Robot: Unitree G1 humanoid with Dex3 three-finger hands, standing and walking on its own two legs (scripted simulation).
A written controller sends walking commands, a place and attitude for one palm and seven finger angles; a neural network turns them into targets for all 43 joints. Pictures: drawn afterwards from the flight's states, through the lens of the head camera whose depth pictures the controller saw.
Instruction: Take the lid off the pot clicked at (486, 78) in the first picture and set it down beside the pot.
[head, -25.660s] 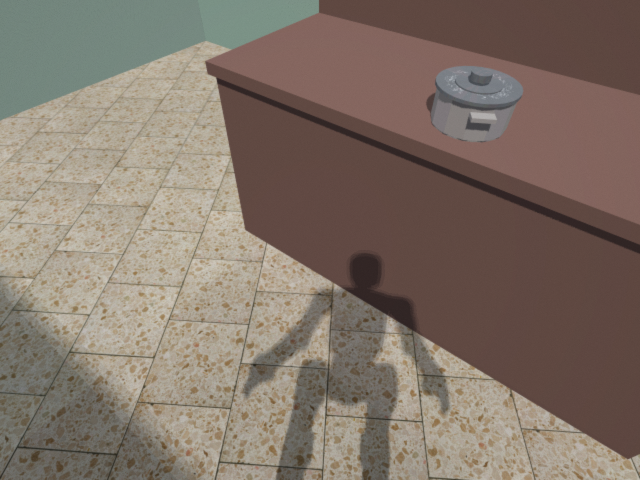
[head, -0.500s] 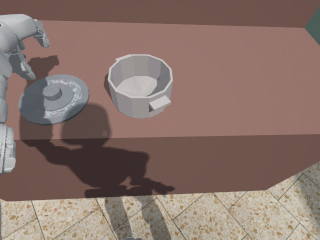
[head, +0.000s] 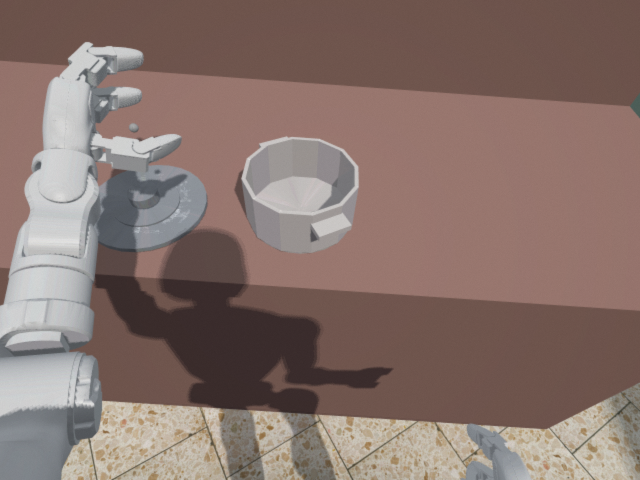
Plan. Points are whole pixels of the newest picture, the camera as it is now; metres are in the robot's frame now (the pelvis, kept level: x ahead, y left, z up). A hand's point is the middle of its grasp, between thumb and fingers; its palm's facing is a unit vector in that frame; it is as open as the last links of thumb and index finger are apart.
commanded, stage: draw the hand back to the body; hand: left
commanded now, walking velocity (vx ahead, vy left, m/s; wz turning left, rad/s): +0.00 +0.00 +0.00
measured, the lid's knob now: (143, 194) +0.51 +0.31 +0.02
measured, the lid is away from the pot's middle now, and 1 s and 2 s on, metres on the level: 0.25 0.25 0.25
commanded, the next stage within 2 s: step back with the hand held close in 1.54 s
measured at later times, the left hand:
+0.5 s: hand (115, 177) +0.35 +0.23 +0.21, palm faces +0.46 -0.86 -0.24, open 8.9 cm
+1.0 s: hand (88, 255) +0.26 +0.22 +0.21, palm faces +0.44 -0.85 -0.27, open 7.5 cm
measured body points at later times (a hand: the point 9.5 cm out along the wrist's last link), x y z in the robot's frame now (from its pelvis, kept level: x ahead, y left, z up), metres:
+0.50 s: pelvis +0.02 -0.05 +0.00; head +0.02 -0.07 +0.45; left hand +0.32 +0.27 +0.23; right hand +0.19 -0.30 -0.10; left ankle +0.04 +0.08 -0.74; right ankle -0.04 -0.12 -0.74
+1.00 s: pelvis +0.01 -0.04 +0.01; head +0.00 -0.06 +0.46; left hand +0.23 +0.26 +0.22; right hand +0.21 -0.26 -0.08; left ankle +0.04 +0.08 -0.74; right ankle -0.04 -0.12 -0.74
